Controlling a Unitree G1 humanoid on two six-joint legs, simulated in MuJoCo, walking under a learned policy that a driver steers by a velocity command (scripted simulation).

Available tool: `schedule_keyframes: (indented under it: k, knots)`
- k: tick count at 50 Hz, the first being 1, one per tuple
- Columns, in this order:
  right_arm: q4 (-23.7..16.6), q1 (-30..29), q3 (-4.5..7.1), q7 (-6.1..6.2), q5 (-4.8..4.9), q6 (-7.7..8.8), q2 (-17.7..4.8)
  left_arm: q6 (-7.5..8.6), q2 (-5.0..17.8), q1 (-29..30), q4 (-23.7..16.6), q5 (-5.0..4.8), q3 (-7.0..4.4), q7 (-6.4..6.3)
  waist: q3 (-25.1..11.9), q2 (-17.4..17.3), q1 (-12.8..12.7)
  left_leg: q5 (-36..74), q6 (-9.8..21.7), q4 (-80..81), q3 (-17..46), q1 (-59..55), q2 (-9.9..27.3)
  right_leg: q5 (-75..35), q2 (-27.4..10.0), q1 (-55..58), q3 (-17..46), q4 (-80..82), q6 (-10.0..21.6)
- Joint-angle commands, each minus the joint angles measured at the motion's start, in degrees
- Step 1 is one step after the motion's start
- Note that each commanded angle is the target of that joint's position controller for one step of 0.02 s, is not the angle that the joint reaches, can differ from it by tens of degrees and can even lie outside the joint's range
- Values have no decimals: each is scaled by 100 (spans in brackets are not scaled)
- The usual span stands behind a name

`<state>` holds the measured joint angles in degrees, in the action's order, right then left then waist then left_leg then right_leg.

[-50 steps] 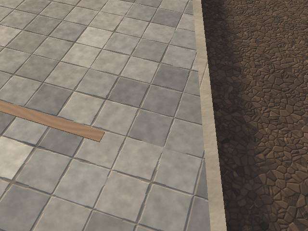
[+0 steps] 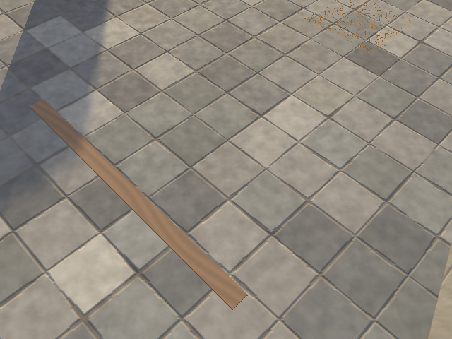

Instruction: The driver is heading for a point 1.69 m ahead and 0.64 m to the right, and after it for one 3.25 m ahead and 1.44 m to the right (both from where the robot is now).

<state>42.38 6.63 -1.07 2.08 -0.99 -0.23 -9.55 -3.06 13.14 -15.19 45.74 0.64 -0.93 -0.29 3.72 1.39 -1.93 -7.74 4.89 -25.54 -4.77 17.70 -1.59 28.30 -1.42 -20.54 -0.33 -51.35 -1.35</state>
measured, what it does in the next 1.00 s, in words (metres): steps on the spot, turning right: right foot, then left foot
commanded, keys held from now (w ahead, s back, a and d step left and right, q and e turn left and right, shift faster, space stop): e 0.94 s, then no key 0.06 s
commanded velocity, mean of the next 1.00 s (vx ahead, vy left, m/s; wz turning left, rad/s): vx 0.01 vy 0.00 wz -0.50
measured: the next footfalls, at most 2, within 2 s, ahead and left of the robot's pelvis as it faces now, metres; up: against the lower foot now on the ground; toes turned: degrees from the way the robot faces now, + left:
right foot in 0.24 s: +0.01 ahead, -0.10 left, +0.00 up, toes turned -11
left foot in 0.72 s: +0.07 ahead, +0.08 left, +0.00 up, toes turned -29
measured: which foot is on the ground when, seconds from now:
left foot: down 0.00-0.24, up 0.26-0.70, down 0.72-1.00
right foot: up 0.00-0.22, down 0.24-0.70, up 0.72-1.00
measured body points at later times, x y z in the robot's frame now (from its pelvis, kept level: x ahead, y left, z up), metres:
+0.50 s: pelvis -0.02 -0.02 +0.01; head +0.01 -0.05 +0.45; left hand +0.15 +0.23 -0.09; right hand +0.04 -0.32 -0.12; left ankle +0.02 +0.12 -0.67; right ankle -0.03 -0.09 -0.74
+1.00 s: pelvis -0.02 +0.02 +0.00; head +0.02 +0.02 +0.45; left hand +0.24 +0.19 -0.12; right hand -0.05 -0.28 -0.09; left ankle +0.04 +0.10 -0.74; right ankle -0.11 -0.07 -0.68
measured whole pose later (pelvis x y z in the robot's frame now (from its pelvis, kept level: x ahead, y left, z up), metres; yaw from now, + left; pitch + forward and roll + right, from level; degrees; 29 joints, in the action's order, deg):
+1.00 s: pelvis -0.02 +0.02 +0.00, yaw -34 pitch +0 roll -1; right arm 39.5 10.9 1.7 1.9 -1.4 -0.6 -14.2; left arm -5.4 18.1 -12.2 40.0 0.8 -4.5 2.9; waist 3.4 2.1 0.2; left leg -13.3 2.1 -25.3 -5.4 12.4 1.4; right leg 25.3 2.0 -23.7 1.7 -54.0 -3.1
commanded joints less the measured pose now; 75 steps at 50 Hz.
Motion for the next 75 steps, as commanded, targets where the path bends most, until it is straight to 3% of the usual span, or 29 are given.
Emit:
schedule_keyframes:
  k: [1,7,10,11,12,13,14,16,18,27,32,34,35,36,37,38,40,42,47,54,56,57,58,59,62,70,72,74,75]
  knots:
    - [-199,162,336,43,-17,42,-1020,-44,503,-450,-182,23,-195,-17,-791,-692,90,1350,807,823,929,-529,1549,-148,46,109,-120,-76,14]
    - [-123,193,445,39,-91,-34,-1013,-100,446,-202,-433,39,-243,75,-697,-803,173,-34,910,849,925,-301,1792,-182,27,114,-336,465,229]
    - [-121,36,531,74,-30,-77,-1177,-55,427,-599,-396,29,-259,142,-800,-671,-89,-249,564,430,638,35,1726,-726,165,942,-511,1658,488]
    - [-75,104,556,84,-25,-106,-1160,-9,553,-699,-387,65,-287,158,-640,-360,-148,-609,223,-16,383,378,1529,-1067,87,1214,-144,2430,611]
    - [-100,300,524,51,-29,-156,-892,56,980,-709,-485,153,-377,128,-453,870,-71,-1515,-261,-1375,-218,1099,916,-925,-1021,1331,1612,3580,853]
    - [-443,-154,491,92,10,-186,-825,39,1768,-733,-574,138,-589,56,80,1802,-251,-2697,-545,-2267,-94,2139,-145,-2138,-2175,858,3432,4021,1618]
    - [-449,-325,485,69,-88,-211,-874,24,1560,-775,-560,189,-575,-43,110,997,-203,-2458,-562,-3326,546,1915,87,-2358,-2044,616,3076,3985,1856]
    - [-269,-9,536,-34,15,-180,-978,6,1194,52,-712,75,-472,-75,33,256,303,-1467,-551,-3555,760,1798,165,-2113,-1216,564,2021,3707,1488]
    - [-123,261,581,-84,-118,-166,-1080,61,1015,281,-855,-5,-442,-26,-385,332,322,-1156,-616,-3806,656,1730,78,-3046,-864,1024,1642,3446,1375]
    - [-436,-133,470,-36,-13,-180,-955,78,1262,-403,-850,48,-580,-6,-585,594,-145,-1492,-764,-2343,748,1539,29,-3339,-818,1638,2231,3044,1508]
    - [-497,175,437,-17,88,-81,-1032,23,1356,20,-1007,70,-628,93,-704,734,19,-1613,-590,-1326,716,461,-201,-3841,-659,1100,2701,2808,1325]
    - [-422,610,429,25,92,-12,-1022,22,1328,367,-1083,-2,-624,114,-743,659,321,-988,-499,-103,699,-375,-234,-3580,-414,754,2759,2585,1007]
    - [-375,820,467,79,43,39,-1170,42,1191,479,-1141,-56,-587,94,-764,435,411,-570,-416,643,963,-1026,121,-2753,-150,275,2609,2322,704]
    - [-446,785,541,132,-49,52,-1643,68,744,127,-1168,-56,-481,86,-848,-785,180,-762,-76,1225,2274,-1573,1529,-793,469,-397,1766,1244,355]
    - [-571,448,625,98,-70,0,-2077,67,863,-28,-1232,28,-517,31,-634,-1636,87,468,695,1228,3431,-1187,2518,723,1246,-1229,600,175,168]
    - [-599,532,584,48,-79,-18,-1750,51,1219,50,-1139,163,-593,31,-639,-1082,166,933,1025,1071,3156,-939,2533,635,748,-1128,673,-832,127]
    - [-713,-37,412,-2,-30,-12,-1164,-10,1209,-51,-911,103,-630,133,-402,-704,-97,1205,715,934,1870,-601,1691,-123,617,-938,610,-1471,31]
    - [-744,-96,409,43,-39,7,-1155,-77,1113,-138,-841,52,-594,252,-481,-1030,-75,1699,573,790,1191,-878,1289,-473,575,-1036,392,-1609,-130]
    - [-578,559,511,38,-34,15,-1323,-162,900,414,-1014,8,-465,327,-568,-1025,322,1708,735,645,1006,-1548,1590,-385,378,-1087,178,-654,-254]
    - [-391,534,578,-140,-10,-48,-1548,-83,641,254,-988,-42,-285,217,-681,-1154,199,2010,601,-27,771,-964,1536,-640,503,616,-318,1990,155]
    - [-312,710,530,-155,21,-75,-1357,70,844,68,-913,112,-266,134,-781,-392,89,825,-11,-747,432,-56,1218,-1887,25,1868,473,3493,312]
    - [-601,812,367,-214,-2,-78,-781,134,1536,194,-1099,114,-377,109,-826,1355,280,-1786,-515,-1753,-207,1122,401,-3534,-1713,2313,2497,3549,829]
    - [-528,355,400,-126,11,-203,-1040,183,1382,-46,-997,94,-362,65,-731,1040,-185,-2650,-549,-2270,431,795,362,-4149,-2006,1428,2394,3419,1492]
    - [-471,397,434,-137,74,-273,-1138,203,1081,186,-968,90,-254,57,-488,729,39,-2442,-550,-2558,602,691,373,-3982,-1712,1227,2038,3476,1565]
    - [-123,735,492,-199,7,-283,-1228,216,789,752,-958,62,-124,-18,-304,813,325,-1639,-588,-2504,549,531,331,-3911,-946,1163,1223,3490,1144]
    - [203,704,362,-156,65,-296,-935,248,774,547,-610,93,-94,-3,-464,663,152,-1458,-590,-742,406,-270,137,-3373,-842,1209,1243,3159,1165]
    - [373,947,311,-108,29,-207,-849,249,732,676,-551,26,-80,-34,-539,404,364,-175,-503,451,476,-1075,232,-2918,-731,858,1242,3024,906]
    - [420,812,371,-55,-43,-44,-1342,301,536,351,-491,24,-44,-12,-528,-288,13,771,-334,461,1313,-1399,950,-2053,-217,491,943,2996,542]
    - [485,600,374,-95,39,-23,-1272,270,500,377,-358,34,-36,2,-364,-649,9,462,-228,445,1268,-753,915,-1794,-11,930,718,3176,474]
Keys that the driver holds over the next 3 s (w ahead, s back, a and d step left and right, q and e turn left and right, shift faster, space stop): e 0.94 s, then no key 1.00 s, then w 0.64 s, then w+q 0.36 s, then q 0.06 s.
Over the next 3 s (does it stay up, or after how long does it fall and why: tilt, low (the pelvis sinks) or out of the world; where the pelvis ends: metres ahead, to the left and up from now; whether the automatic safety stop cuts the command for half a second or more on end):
stays up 0.31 -0.22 0.01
